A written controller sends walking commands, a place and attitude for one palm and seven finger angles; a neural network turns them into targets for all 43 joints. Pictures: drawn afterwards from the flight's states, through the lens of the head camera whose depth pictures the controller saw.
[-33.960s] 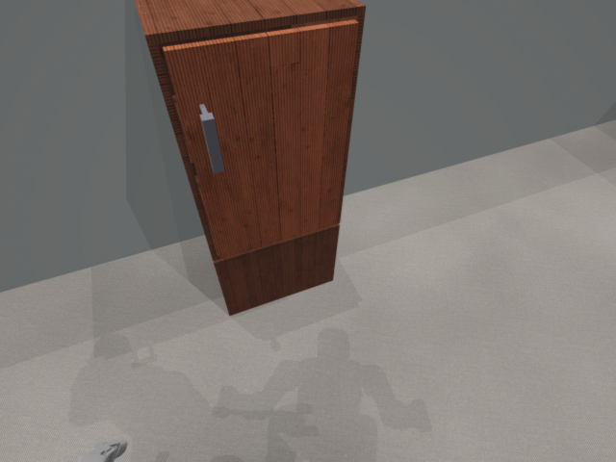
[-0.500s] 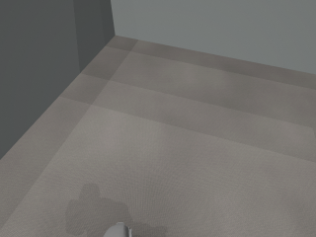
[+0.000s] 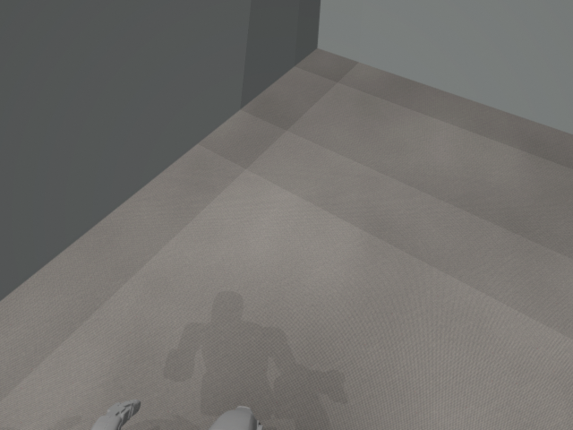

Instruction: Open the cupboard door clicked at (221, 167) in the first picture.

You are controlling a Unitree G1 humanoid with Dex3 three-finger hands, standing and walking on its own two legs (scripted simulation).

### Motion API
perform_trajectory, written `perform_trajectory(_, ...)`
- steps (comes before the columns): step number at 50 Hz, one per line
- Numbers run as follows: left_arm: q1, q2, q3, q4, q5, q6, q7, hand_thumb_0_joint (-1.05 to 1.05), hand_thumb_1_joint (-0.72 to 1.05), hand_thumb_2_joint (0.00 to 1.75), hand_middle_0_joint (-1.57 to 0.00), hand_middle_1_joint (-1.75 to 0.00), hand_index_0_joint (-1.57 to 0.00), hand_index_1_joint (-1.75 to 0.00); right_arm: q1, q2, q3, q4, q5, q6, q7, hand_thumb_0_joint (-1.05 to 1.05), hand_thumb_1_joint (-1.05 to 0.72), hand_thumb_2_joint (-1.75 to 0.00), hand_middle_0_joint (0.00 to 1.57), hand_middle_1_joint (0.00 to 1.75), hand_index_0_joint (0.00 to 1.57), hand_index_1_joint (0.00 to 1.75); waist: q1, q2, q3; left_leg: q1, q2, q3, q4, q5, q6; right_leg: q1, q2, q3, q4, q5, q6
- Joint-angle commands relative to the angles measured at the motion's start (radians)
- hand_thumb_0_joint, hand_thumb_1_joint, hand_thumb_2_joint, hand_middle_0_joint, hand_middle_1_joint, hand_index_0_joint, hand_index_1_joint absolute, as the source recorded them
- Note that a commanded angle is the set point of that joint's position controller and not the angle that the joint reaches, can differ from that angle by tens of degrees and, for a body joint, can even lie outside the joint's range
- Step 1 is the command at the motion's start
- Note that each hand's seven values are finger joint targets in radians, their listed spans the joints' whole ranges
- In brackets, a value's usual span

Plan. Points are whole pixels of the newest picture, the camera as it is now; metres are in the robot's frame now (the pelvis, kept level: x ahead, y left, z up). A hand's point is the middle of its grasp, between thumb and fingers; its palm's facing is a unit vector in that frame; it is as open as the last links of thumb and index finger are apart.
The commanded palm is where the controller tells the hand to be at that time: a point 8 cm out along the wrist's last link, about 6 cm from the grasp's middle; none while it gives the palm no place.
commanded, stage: turn to face it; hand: left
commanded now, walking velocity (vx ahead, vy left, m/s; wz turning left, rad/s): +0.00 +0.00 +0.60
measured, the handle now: out of the picture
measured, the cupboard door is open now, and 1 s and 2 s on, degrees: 43 43 43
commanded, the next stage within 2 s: none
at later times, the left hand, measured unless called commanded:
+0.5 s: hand out of the picture +0.03 +0.21 -0.16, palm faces +0.35 -0.91 -0.25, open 7.4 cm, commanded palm none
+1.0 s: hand out of the picture -0.05 +0.17 -0.18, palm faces +0.62 -0.75 -0.21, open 7.4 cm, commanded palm none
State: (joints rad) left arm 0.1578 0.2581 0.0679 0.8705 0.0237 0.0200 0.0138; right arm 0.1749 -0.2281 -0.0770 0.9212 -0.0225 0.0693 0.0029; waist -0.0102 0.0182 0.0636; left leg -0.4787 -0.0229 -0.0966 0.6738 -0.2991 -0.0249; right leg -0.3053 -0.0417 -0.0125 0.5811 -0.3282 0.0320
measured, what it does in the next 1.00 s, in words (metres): steps on the spot, turning left: left foot, then right foot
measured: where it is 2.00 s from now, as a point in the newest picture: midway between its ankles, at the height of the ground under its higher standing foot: outside the picture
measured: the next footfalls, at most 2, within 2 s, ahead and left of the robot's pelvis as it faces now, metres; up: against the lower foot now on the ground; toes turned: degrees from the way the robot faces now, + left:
left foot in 0.30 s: +0.04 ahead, +0.12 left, +0.00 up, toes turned +18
right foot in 0.60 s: +0.14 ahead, -0.15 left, +0.00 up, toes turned +22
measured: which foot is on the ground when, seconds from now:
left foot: up 0.00-0.28, down 0.30-0.60, up 0.62-0.90, down 0.92-1.00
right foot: down 0.00-0.30, up 0.32-0.58, down 0.60-0.90, up 0.92-1.00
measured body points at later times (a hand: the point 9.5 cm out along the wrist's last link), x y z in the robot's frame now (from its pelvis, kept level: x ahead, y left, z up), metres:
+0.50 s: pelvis +0.02 -0.02 +0.01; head +0.06 +0.01 +0.45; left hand +0.01 +0.26 -0.14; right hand +0.21 -0.24 -0.12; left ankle +0.01 +0.10 -0.72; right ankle +0.07 -0.17 -0.67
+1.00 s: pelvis +0.03 -0.04 +0.00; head +0.05 +0.02 +0.44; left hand -0.08 +0.21 -0.16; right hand +0.27 -0.18 -0.12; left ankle -0.03 +0.05 -0.72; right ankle +0.09 -0.17 -0.68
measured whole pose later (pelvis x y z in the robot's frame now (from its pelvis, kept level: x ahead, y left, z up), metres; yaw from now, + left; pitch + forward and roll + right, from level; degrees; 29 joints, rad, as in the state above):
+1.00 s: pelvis +0.03 -0.04 +0.00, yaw +39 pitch +1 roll +0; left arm 0.20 0.26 0.05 0.89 0.02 0.06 0.01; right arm 0.14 -0.22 -0.05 0.88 -0.02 0.03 0.01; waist 0.00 -0.08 0.11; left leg -0.34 0.00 0.04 0.65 -0.32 0.04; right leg -0.43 -0.13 -0.07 1.01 -0.51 0.09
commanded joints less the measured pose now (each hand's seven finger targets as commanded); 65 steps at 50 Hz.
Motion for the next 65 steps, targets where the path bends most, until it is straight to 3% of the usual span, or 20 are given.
perform_trajectory(1, -0.012, 0.182, 0.032, -0.079, 0.004, -0.017, 0.015, 0.00, 0.90, 0.90, -0.20, -0.30, -0.20, -0.30, -0.048, -0.117, -0.036, -0.122, -0.001, -0.027, 0.020, 0.00, -0.90, -0.90, 0.20, 0.30, 0.20, 0.30, -0.006, -0.230, -0.041, -0.151, 0.038, 0.046, 0.505, -0.177, -0.010, 0.015, -0.373, 0.275, -0.379, -0.082, -0.174)
perform_trajectory(4, -0.001, 0.128, 0.015, -0.074, 0.001, -0.027, 0.015, 0.00, 0.90, 0.90, -0.20, -0.30, -0.20, -0.30, -0.056, -0.088, -0.021, -0.104, 0.007, -0.022, 0.028, 0.00, -0.90, -0.90, 0.20, 0.30, 0.20, 0.30, -0.007, -0.270, -0.055, -0.125, 0.060, 0.124, 0.422, -0.147, -0.044, 0.151, -0.270, 0.024, -0.226, 0.479, -0.134)
perform_trajectory(11, 0.137, 0.202, 0.035, -0.024, -0.001, -0.030, 0.009, 0.00, 0.90, 0.90, -0.20, -0.30, -0.20, -0.30, -0.096, -0.074, 0.004, -0.121, 0.014, -0.040, 0.026, 0.00, -0.90, -0.90, 0.20, 0.30, 0.20, 0.30, 0.039, -0.227, -0.133, 0.097, -0.002, 0.238, -0.056, -0.060, -0.020, 0.291, -0.288, -0.061, -0.019, 0.829, -0.091)
perform_trajectory(13, 0.090, 0.190, 0.032, -0.044, -0.013, -0.028, 0.004, 0.00, 0.90, 0.90, -0.20, -0.30, -0.20, -0.30, 0.028, -0.146, -0.016, -0.093, 0.007, -0.048, 0.021, 0.00, -0.90, -0.90, 0.20, 0.30, 0.20, 0.30, -0.038, -0.140, -0.197, 0.361, 0.051, 0.179, -0.218, 0.224, 0.017, 0.131, -0.267, -0.130, 0.171, 0.679, -0.019)
perform_trajectory(15, 0.007, 0.083, 0.001, -0.117, -0.017, -0.014, 0.001, 0.00, 0.90, 0.90, -0.20, -0.30, -0.20, -0.30, 0.171, -0.321, -0.059, -0.062, 0.007, -0.052, 0.002, 0.00, -0.90, -0.90, 0.20, 0.30, 0.20, 0.30, -0.106, 0.266, -0.255, 0.599, 0.460, -0.340, -0.232, 0.975, 0.280, -0.310, -0.062, -0.076, 0.565, -0.344, 0.074)
perform_trajectory(20, -0.004, 0.098, 0.017, -0.073, -0.008, 0.019, -0.005, 0.00, 0.90, 0.90, -0.20, -0.30, -0.20, -0.30, -0.033, -0.238, -0.031, -0.108, -0.001, -0.049, -0.020, 0.00, -0.90, -0.90, 0.20, 0.30, 0.20, 0.30, -0.013, 0.202, -0.090, 0.262, 0.273, -0.151, -0.301, 0.360, 0.186, -0.224, -0.067, 0.018, 0.533, -0.138, 0.060)
perform_trajectory(28, 0.129, 0.098, 0.026, -0.045, -0.010, -0.002, -0.009, 0.00, 0.90, 0.90, -0.20, -0.30, -0.20, -0.30, -0.102, -0.226, -0.044, -0.134, 0.003, -0.031, -0.009, 0.00, -0.90, -0.90, 0.20, 0.30, 0.20, 0.30, 0.057, 0.104, -0.112, 0.037, 0.162, -0.179, -0.206, 0.067, 0.117, 0.174, 0.025, -0.046, -0.058, 0.045, 0.039)
perform_trajectory(30, 0.165, 0.253, 0.055, -0.056, 0.014, -0.021, 0.007, 0.00, 0.90, 0.90, -0.20, -0.30, -0.20, -0.30, -0.106, -0.098, -0.027, -0.172, 0.015, -0.034, 0.002, 0.00, -0.90, -0.90, 0.20, 0.30, 0.20, 0.30, 0.090, -0.382, -0.088, -0.189, -0.064, 0.077, 0.251, -0.287, -0.018, 0.249, -0.405, 0.429, -0.374, -0.022, -0.112)
perform_trajectory(32, 0.047, 0.211, 0.035, -0.096, 0.001, -0.014, 0.012, 0.00, 0.90, 0.90, -0.20, -0.30, -0.20, -0.30, -0.080, -0.126, -0.032, -0.171, 0.006, -0.025, 0.017, 0.00, -0.90, -0.90, 0.20, 0.30, 0.20, 0.30, 0.024, -0.196, -0.043, -0.108, 0.031, 0.014, 0.500, -0.242, 0.003, 0.040, -0.415, 0.301, -0.366, -0.036, -0.180)
perform_trajectory(34, -0.015, 0.152, 0.024, -0.109, 0.002, -0.016, 0.014, 0.00, 0.90, 0.90, -0.20, -0.30, -0.20, -0.30, -0.058, -0.129, -0.035, -0.115, 0.003, -0.009, 0.023, 0.00, -0.90, -0.90, 0.20, 0.30, 0.20, 0.30, -0.010, -0.290, -0.041, -0.098, 0.061, 0.062, 0.586, -0.159, -0.020, 0.036, -0.305, 0.157, -0.309, 0.082, -0.141)
perform_trajectory(40, 0.106, 0.182, 0.035, -0.066, 0.007, -0.026, 0.015, 0.00, 0.90, 0.90, -0.20, -0.30, -0.20, -0.30, -0.128, -0.061, 0.001, -0.131, 0.016, -0.030, 0.032, 0.00, -0.90, -0.90, 0.20, 0.30, 0.20, 0.30, 0.059, -0.200, -0.115, 0.019, 0.039, 0.188, 0.102, -0.186, -0.039, 0.264, -0.313, -0.009, -0.139, 0.582, -0.142)
perform_trajectory(43, 0.104, 0.196, 0.040, -0.051, -0.004, -0.021, 0.005, 0.00, 0.90, 0.90, -0.20, -0.30, -0.20, -0.30, -0.044, -0.085, -0.002, -0.112, 0.015, -0.040, 0.029, 0.00, -0.90, -0.90, 0.20, 0.30, 0.20, 0.30, 0.020, -0.188, -0.146, 0.194, 0.013, 0.204, -0.155, 0.010, -0.019, 0.209, -0.291, -0.084, -0.013, 0.557, -0.070)
perform_trajectory(44, 0.088, 0.173, 0.039, -0.063, -0.012, -0.017, 0.003, 0.00, 0.90, 0.90, -0.20, -0.30, -0.20, -0.30, 0.024, -0.133, -0.016, -0.095, 0.012, -0.048, 0.026, 0.00, -0.90, -0.90, 0.20, 0.30, 0.20, 0.30, -0.021, -0.088, -0.182, 0.355, 0.064, 0.137, -0.258, 0.166, 0.003, 0.092, -0.271, -0.121, 0.107, 0.447, -0.021)
perform_trajectory(45, 0.071, 0.103, 0.025, -0.099, -0.020, -0.010, -0.005, 0.00, 0.90, 0.90, -0.20, -0.30, -0.20, -0.30, 0.097, -0.252, -0.046, -0.088, 0.002, -0.057, 0.018, 0.00, -0.90, -0.90, 0.20, 0.30, 0.20, 0.30, -0.061, 0.219, -0.206, 0.511, 0.333, -0.232, -0.295, 0.475, 0.127, -0.196, -0.127, -0.171, 0.330, -0.065, 0.065)
perform_trajectory(46, -0.013, 0.077, 0.006, -0.132, -0.012, -0.001, 0.000, 0.00, 0.90, 0.90, -0.20, -0.30, -0.20, -0.30, 0.163, -0.306, -0.060, -0.066, 0.002, -0.048, 0.003, 0.00, -0.90, -0.90, 0.20, 0.30, 0.20, 0.30, -0.094, 0.264, -0.201, 0.511, 0.450, -0.353, -0.290, 0.746, 0.253, -0.312, -0.074, -0.073, 0.490, -0.347, 0.073)
perform_trajectory(52, -0.015, 0.082, 0.016, -0.068, -0.009, 0.013, -0.008, 0.00, 0.90, 0.90, -0.20, -0.30, -0.20, -0.30, 0.017, -0.209, -0.027, -0.088, 0.002, -0.061, -0.025, 0.00, -0.90, -0.90, 0.20, 0.30, 0.20, 0.30, -0.010, 0.141, -0.123, 0.349, 0.254, -0.156, -0.293, 0.496, 0.179, -0.255, -0.058, 0.018, 0.533, -0.089, 0.062)
perform_trajectory(62, 0.063, 0.089, 0.019, -0.059, -0.017, -0.004, -0.001, 0.00, 0.90, 0.90, -0.20, -0.30, -0.20, -0.30, -0.038, -0.212, -0.043, -0.098, 0.004, -0.039, -0.013, 0.00, -0.90, -0.90, 0.20, 0.30, 0.20, 0.30, 0.035, 0.132, -0.130, 0.149, 0.174, -0.237, -0.226, 0.305, 0.135, 0.140, 0.038, -0.022, -0.058, 0.044, 0.034)
perform_trajectory(63, 0.115, 0.129, 0.031, -0.051, -0.014, -0.014, 0.007, 0.00, 0.90, 0.90, -0.20, -0.30, -0.20, -0.30, -0.051, -0.173, -0.038, -0.110, 0.013, -0.038, -0.010, 0.00, -0.90, -0.90, 0.20, 0.30, 0.20, 0.30, 0.063, 0.027, -0.145, 0.031, 0.119, -0.207, -0.137, 0.164, 0.088, 0.284, -0.048, 0.062, -0.224, 0.074, 0.016)
perform_trajectory(64, 0.131, 0.226, 0.053, -0.050, 0.004, -0.022, 0.017, 0.00, 0.90, 0.90, -0.20, -0.30, -0.20, -0.30, -0.043, -0.101, -0.030, -0.131, 0.020, -0.039, -0.004, 0.00, -0.90, -0.90, 0.20, 0.30, 0.20, 0.30, 0.072, -0.285, -0.130, -0.150, -0.033, -0.007, 0.092, -0.161, -0.001, 0.362, -0.324, 0.345, -0.341, 0.054, -0.080)
perform_trajectory(65, 0.109, 0.249, 0.044, -0.060, 0.002, -0.019, 0.019, 0.00, 0.90, 0.90, -0.20, -0.30, -0.20, -0.30, -0.067, -0.133, -0.035, -0.140, 0.011, -0.035, 0.002, 0.00, -0.90, -0.90, 0.20, 0.30, 0.20, 0.30, 0.072, -0.315, -0.092, -0.133, -0.024, 0.037, 0.355, -0.325, -0.011, 0.198, -0.466, 0.413, -0.360, 0.106, -0.171)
